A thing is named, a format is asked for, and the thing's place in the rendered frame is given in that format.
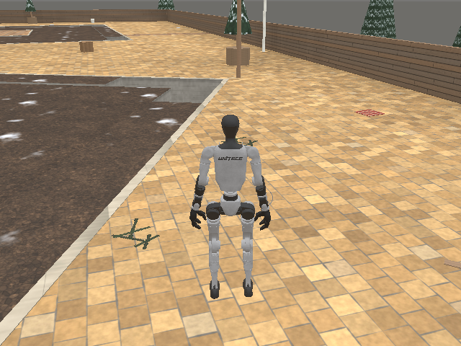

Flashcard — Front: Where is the right robot shin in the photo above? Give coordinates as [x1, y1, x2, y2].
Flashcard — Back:
[243, 239, 253, 287]

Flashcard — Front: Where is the right robot hand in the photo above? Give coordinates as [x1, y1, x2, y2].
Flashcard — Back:
[254, 210, 271, 230]

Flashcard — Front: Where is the robot left foot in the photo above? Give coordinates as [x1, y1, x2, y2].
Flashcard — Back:
[210, 281, 220, 299]

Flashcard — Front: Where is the left robot upper arm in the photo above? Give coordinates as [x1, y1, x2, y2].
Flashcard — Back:
[198, 146, 215, 186]

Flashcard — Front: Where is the right robot upper arm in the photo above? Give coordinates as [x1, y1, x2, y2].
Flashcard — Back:
[246, 146, 263, 186]

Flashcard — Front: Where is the left robot forearm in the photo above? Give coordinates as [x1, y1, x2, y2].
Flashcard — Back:
[192, 175, 205, 210]

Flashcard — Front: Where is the left robot hand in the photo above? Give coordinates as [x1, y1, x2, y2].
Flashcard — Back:
[189, 209, 207, 229]

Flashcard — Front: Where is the right robot forearm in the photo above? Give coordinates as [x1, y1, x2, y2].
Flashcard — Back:
[256, 176, 269, 211]

